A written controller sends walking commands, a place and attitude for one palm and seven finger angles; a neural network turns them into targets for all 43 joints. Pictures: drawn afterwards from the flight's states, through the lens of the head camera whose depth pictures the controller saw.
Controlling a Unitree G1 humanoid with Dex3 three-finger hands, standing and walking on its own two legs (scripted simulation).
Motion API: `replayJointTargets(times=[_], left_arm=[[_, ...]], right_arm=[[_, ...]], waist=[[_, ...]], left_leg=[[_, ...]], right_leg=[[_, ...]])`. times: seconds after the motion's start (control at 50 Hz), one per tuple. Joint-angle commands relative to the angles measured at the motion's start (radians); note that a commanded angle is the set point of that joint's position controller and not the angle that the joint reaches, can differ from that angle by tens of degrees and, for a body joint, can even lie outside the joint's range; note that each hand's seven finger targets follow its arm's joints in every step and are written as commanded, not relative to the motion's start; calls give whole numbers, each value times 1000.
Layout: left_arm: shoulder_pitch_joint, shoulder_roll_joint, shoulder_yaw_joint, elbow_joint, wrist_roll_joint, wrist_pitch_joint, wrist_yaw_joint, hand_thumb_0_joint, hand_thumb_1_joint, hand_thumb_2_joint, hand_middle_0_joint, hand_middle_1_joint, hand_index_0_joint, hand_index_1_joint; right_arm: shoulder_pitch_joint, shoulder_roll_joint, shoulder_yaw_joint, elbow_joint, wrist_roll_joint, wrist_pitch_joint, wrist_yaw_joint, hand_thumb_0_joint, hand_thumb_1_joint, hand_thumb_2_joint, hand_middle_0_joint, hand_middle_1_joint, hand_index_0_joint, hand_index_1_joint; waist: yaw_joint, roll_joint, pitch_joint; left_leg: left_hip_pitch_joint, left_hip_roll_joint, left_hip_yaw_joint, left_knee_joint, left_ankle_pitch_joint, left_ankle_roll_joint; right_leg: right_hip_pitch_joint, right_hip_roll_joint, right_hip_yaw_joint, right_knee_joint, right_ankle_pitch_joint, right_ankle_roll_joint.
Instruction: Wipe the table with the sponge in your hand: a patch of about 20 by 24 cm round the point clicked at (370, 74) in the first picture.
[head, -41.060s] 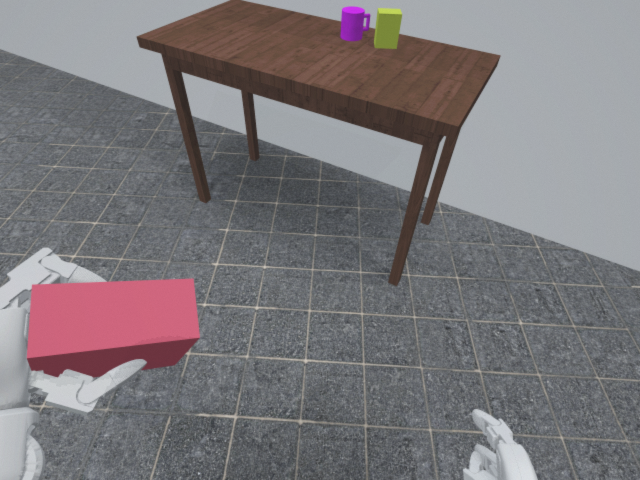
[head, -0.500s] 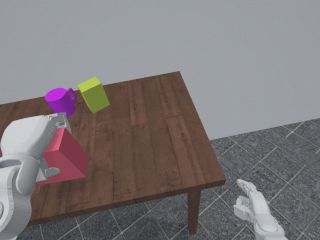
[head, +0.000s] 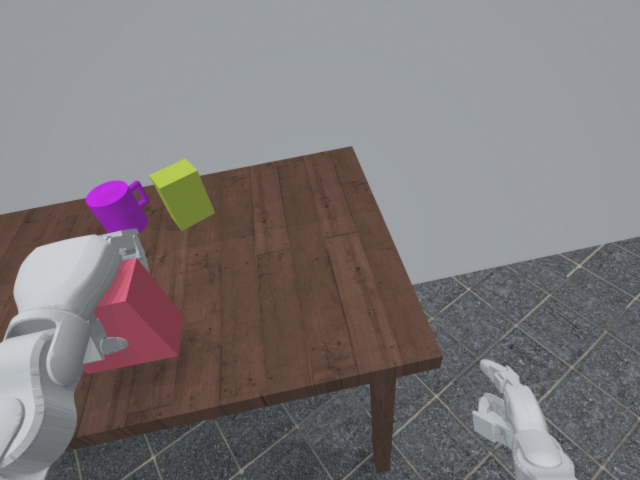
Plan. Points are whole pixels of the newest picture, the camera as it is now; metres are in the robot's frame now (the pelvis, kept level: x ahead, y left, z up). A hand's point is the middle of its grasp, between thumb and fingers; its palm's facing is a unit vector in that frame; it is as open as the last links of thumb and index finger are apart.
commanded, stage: move the sponge above the wiping area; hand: left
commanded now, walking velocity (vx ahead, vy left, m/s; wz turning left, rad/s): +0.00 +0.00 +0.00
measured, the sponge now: (120, 328) +0.23 +0.29 +0.10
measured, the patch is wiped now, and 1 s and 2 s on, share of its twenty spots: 0.00 0.00 0.00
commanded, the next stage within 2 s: none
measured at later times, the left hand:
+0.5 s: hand (129, 304) +0.25 +0.27 +0.13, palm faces +0.02 -0.06 -1.00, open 10.0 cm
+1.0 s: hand (129, 316) +0.24 +0.27 +0.12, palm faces +0.04 -0.07 -1.00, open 10.0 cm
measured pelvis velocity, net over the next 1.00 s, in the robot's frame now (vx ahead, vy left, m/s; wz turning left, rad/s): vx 0.01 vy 0.01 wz -0.01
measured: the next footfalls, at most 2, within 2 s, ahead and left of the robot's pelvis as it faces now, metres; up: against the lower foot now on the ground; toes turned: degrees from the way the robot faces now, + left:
none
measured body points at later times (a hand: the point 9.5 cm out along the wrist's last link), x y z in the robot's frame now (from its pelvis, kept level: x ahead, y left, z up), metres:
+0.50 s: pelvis +0.00 +0.00 +0.00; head +0.00 -0.05 +0.45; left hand +0.24 +0.27 +0.18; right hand +0.25 -0.20 -0.08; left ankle +0.00 +0.11 -0.74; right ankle +0.01 -0.10 -0.74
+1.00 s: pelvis +0.01 +0.01 +0.00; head +0.00 -0.04 +0.45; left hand +0.23 +0.27 +0.17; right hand +0.26 -0.19 -0.08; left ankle +0.00 +0.11 -0.74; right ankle +0.01 -0.10 -0.74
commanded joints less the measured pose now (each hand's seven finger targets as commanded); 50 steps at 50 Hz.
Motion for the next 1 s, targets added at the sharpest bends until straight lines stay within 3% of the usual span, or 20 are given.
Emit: replayJointTargets(times=[0.0,0.12,0.14,0.22,0.28,0.32,0.34,0.42,0.44,0.52,0.54,0.62,0.64,0.72,0.74,0.82,0.84,0.92,0.94,0.98], left_arm=[[-218,240,157,-185,53,-29,45,0,100,1300,-1200,-1600,-1200,-1600],[-216,277,224,-188,61,-30,84,0,100,1300,-1200,-1600,-1200,-1600],[-226,222,174,-173,52,-29,86,0,100,1300,-1200,-1600,-1200,-1600],[-204,209,164,-138,50,8,84,0,100,1300,-1200,-1600,-1200,-1600],[-249,157,78,-114,56,11,64,0,100,1300,-1200,-1600,-1200,-1600],[-288,206,114,-116,75,12,58,0,100,1300,-1200,-1600,-1200,-1600],[-293,172,79,-124,69,-2,53,0,100,1300,-1200,-1600,-1200,-1600],[-287,225,142,-176,84,-47,65,0,100,1300,-1200,-1600,-1200,-1600],[-286,215,136,-144,84,-57,70,0,100,1300,-1200,-1600,-1200,-1600],[-226,210,168,-141,77,-50,102,0,100,1300,-1200,-1600,-1200,-1600],[-237,179,143,-138,70,-49,108,0,100,1300,-1200,-1600,-1200,-1600],[-124,185,162,-156,71,-1,113,0,100,1300,-1200,-1600,-1200,-1600],[-134,129,103,-168,62,4,104,0,100,1300,-1200,-1600,-1200,-1600],[-99,169,127,-221,77,11,89,0,100,1300,-1200,-1600,-1200,-1600],[-113,120,77,-224,73,-1,86,0,100,1300,-1200,-1600,-1200,-1600],[-168,188,131,-220,94,-30,99,0,100,1300,-1200,-1600,-1200,-1600],[-187,147,93,-205,95,-44,103,0,100,1300,-1200,-1600,-1200,-1600],[-189,165,118,-181,100,-50,126,0,100,1300,-1200,-1600,-1200,-1600],[-193,132,93,-160,93,-52,128,0,100,1300,-1200,-1600,-1200,-1600],[-190,145,99,-102,95,-38,131,0,100,1300,-1200,-1600,-1200,-1600]], right_arm=[[-198,-76,-31,-184,-9,-55,-9,0,-900,-900,200,300,200,300],[-240,-69,-25,-182,-10,-58,3,0,-900,-900,200,300,200,300],[-210,-67,-27,-180,-11,-54,4,0,-900,-900,200,300,200,300],[-251,-70,-22,-178,-1,-52,8,0,-900,-900,200,300,200,300],[-211,-75,-27,-178,-1,-48,-3,0,-900,-900,200,300,200,300],[-250,-75,-20,-179,0,-56,-7,0,-900,-900,200,300,200,300],[-207,-74,-24,-181,-2,-54,-9,0,-900,-900,200,300,200,300],[-230,-63,-24,-184,-10,-63,-7,0,-900,-900,200,300,200,300],[-194,-66,-25,-175,-14,-61,-6,0,-900,-900,200,300,200,300],[-225,-64,-29,-172,-10,-58,7,0,-900,-900,200,300,200,300],[-193,-67,-33,-171,-13,-55,9,0,-900,-900,200,300,200,300],[-231,-72,-36,-178,-7,-50,20,0,-900,-900,200,300,200,300],[-204,-71,-34,-186,-8,-46,23,0,-900,-900,200,300,200,300],[-232,-72,-32,-193,-7,-43,21,0,-900,-900,200,300,200,300],[-190,-68,-35,-192,-8,-43,20,0,-900,-900,200,300,200,300],[-209,-69,-32,-184,-13,-49,8,0,-900,-900,200,300,200,300],[-169,-65,-37,-181,-16,-49,5,0,-900,-900,200,300,200,300],[-208,-64,-33,-173,-14,-51,4,0,-900,-900,200,300,200,300],[-173,-64,-38,-169,-15,-50,3,0,-900,-900,200,300,200,300],[-174,-72,-40,-160,-14,-43,0,0,-900,-900,200,300,200,300]], waist=[[-1,-74,-211],[24,-50,-221],[9,-62,-224],[10,-55,-167],[-14,-77,-170],[-8,-77,-167],[-21,-76,-200],[2,-49,-237],[-1,-69,-238],[13,-28,-204],[7,-52,-235],[20,-50,-218],[5,-71,-228],[8,-65,-206],[-11,-79,-217],[-1,-74,-196],[-17,-89,-210],[1,-43,-195],[-10,-69,-205],[-7,-61,-188]], left_leg=[[15,-7,-78,-34,219,25],[14,-7,-89,-35,228,19],[10,0,-70,-36,230,21],[-3,-4,-82,-44,188,16],[-3,-5,-72,-51,165,23],[3,-11,-79,-47,147,25],[6,-7,-66,-49,154,29],[41,-9,-87,-41,199,27],[32,-6,-74,-40,216,28],[30,-2,-86,-42,241,17],[30,3,-68,-42,249,18],[21,-1,-78,-31,278,16],[13,3,-65,-34,285,19],[22,-3,-85,-26,277,23],[23,4,-65,-26,278,28],[41,0,-86,-29,246,26],[40,5,-67,-27,252,28],[46,0,-88,-34,236,19],[40,6,-70,-33,245,22],[25,4,-73,-41,228,17]], right_leg=[[98,-20,125,-62,130,-31],[115,-3,160,-64,120,-54],[119,-16,117,-58,130,-41],[76,-4,150,-77,81,-47],[73,-16,110,-79,70,-30],[63,0,150,-85,41,-45],[87,-11,105,-74,52,-33],[108,2,154,-74,94,-53],[114,-7,113,-66,111,-44],[104,1,149,-74,133,-59],[123,-12,112,-62,152,-46],[121,-1,149,-53,190,-55],[133,-13,105,-43,207,-41],[109,3,147,-48,195,-51],[112,-9,104,-43,195,-38],[85,11,150,-67,144,-54],[93,-1,113,-61,149,-42],[83,12,152,-76,120,-61],[93,1,112,-68,134,-48],[90,-4,118,-76,125,-46]])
